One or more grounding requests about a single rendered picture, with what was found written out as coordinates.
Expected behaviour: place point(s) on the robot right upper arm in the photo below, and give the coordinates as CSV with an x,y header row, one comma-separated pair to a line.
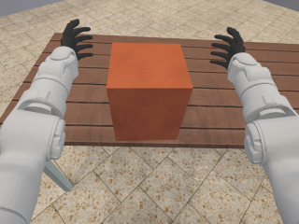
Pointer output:
x,y
274,145

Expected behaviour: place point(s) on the right robot hand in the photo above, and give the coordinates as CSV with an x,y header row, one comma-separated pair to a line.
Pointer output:
x,y
236,46

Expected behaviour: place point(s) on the carton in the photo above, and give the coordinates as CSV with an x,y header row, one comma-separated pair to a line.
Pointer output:
x,y
148,90

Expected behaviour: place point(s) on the left robot hand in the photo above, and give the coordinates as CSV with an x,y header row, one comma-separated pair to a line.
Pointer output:
x,y
70,39

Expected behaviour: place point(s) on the robot left upper arm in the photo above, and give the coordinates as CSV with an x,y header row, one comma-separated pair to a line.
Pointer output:
x,y
29,141

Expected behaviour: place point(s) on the left robot forearm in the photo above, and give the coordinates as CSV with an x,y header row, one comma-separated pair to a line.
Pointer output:
x,y
50,87

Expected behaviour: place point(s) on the table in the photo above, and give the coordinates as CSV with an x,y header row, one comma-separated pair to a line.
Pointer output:
x,y
214,114

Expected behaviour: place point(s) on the right robot forearm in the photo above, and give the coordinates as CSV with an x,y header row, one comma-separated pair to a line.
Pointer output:
x,y
256,90

